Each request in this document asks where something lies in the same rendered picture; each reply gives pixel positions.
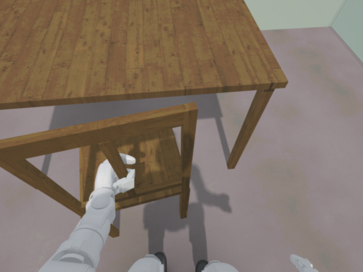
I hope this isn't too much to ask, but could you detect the left robot hand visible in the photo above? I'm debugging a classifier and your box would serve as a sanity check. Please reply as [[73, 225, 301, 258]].
[[94, 153, 136, 195]]

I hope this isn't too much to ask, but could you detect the left robot foot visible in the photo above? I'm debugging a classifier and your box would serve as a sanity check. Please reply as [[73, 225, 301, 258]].
[[155, 252, 167, 272]]

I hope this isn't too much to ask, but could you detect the robot left shin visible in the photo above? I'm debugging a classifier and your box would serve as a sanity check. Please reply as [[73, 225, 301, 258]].
[[145, 254, 160, 262]]

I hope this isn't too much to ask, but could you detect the robot left forearm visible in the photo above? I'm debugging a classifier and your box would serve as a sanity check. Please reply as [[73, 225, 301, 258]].
[[38, 188, 116, 272]]

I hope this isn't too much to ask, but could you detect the table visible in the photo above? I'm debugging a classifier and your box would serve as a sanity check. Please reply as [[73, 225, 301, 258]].
[[0, 0, 288, 189]]

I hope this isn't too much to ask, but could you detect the robot left upper arm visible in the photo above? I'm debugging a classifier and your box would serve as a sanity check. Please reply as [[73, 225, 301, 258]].
[[40, 260, 96, 272]]

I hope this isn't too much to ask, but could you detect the right robot hand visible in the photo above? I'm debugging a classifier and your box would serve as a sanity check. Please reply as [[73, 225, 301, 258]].
[[290, 254, 318, 272]]

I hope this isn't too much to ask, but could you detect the chair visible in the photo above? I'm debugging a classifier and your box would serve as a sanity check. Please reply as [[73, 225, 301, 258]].
[[0, 102, 198, 238]]

